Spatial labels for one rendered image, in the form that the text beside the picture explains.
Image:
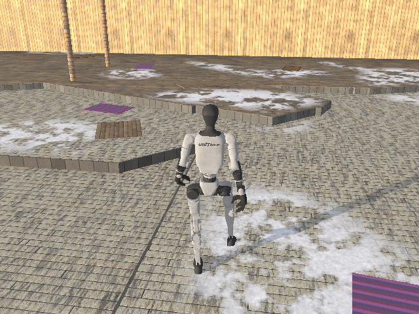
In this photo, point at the left robot upper arm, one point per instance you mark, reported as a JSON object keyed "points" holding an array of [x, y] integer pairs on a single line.
{"points": [[186, 148]]}

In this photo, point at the right robot hand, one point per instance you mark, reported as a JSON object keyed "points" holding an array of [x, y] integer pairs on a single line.
{"points": [[242, 203]]}

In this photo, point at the robot torso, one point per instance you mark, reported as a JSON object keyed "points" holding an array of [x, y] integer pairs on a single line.
{"points": [[209, 159]]}

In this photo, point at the left robot hand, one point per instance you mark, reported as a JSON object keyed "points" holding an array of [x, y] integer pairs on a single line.
{"points": [[177, 180]]}

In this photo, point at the right robot shin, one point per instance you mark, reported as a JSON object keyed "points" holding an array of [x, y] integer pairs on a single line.
{"points": [[229, 216]]}

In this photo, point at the right robot upper arm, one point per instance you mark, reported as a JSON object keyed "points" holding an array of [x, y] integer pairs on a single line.
{"points": [[232, 151]]}

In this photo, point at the left robot forearm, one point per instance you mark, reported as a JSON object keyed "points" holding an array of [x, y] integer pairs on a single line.
{"points": [[180, 170]]}

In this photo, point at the right robot forearm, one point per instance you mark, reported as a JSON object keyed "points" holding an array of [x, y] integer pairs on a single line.
{"points": [[239, 182]]}

